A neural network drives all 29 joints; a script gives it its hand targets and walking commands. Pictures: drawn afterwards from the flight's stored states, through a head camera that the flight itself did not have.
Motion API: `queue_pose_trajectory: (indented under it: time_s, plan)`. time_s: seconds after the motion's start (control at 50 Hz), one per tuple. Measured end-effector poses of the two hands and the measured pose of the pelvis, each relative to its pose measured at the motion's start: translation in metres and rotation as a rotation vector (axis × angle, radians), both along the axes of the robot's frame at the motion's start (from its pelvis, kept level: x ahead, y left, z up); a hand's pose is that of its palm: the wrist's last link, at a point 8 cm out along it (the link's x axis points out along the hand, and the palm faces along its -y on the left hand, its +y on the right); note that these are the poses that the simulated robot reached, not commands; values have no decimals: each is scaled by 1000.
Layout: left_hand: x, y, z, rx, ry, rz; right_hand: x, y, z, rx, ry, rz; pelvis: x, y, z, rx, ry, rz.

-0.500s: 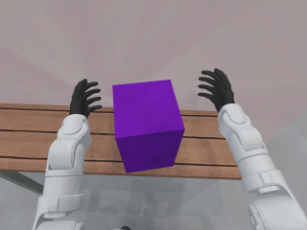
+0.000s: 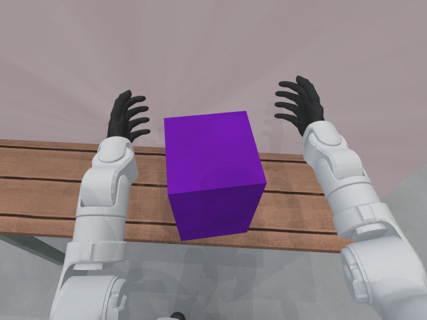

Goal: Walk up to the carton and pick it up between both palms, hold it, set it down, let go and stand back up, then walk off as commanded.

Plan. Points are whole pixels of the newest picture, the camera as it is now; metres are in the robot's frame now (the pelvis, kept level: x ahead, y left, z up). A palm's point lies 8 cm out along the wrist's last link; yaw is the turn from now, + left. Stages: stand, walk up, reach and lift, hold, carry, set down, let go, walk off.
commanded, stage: reach and lift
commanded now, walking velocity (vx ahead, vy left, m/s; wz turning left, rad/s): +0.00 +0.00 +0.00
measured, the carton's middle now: (210, 182) +0.40 +0.05 -0.06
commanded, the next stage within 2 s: none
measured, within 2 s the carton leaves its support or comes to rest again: neither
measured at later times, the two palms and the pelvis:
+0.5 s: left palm (141, 175) +0.36 +0.19 +0.01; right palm (287, 157) +0.42 -0.10 +0.03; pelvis -0.01 +0.00 -0.02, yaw +1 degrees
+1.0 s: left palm (152, 184) +0.36 +0.17 -0.03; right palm (274, 166) +0.43 -0.09 -0.02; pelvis -0.02 +0.01 -0.04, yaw +1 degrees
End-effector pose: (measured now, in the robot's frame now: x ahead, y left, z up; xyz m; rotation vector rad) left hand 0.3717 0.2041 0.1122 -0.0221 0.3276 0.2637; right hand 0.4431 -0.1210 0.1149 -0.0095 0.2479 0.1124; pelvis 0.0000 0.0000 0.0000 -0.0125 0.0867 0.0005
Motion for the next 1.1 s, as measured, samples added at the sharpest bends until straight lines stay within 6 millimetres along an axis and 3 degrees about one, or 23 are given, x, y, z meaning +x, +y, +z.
queue_pose_trajectory:
  time_s: [0.22,0.46,0.66,0.84,1.1]
  plan:
    - [-12,-5,-52,-12,15,10,-16,3,-51,-3,16,-17,-5,-2,-3,-5,55,12]
    - [-13,-16,-90,-3,-31,7,-23,16,-78,-23,12,-8,-14,-1,-13,-8,143,14]
    - [-17,-19,-129,-11,-27,24,-30,26,-118,-19,81,-29,-17,2,-30,-18,214,26]
    - [-7,-24,-137,9,-74,14,-19,22,-139,-9,37,-52,-22,7,-42,-38,294,23]
    - [-16,-33,-141,-1,-102,42,-19,38,-133,-12,-4,-39,-23,6,-44,-29,308,26]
